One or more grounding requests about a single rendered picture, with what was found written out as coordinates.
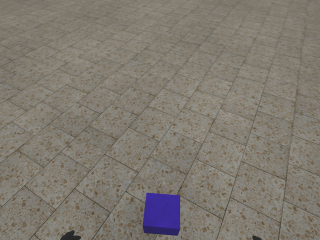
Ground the carton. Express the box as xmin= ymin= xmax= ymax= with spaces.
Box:
xmin=142 ymin=193 xmax=180 ymax=236

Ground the left robot hand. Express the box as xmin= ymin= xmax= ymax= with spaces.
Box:
xmin=60 ymin=230 xmax=81 ymax=240

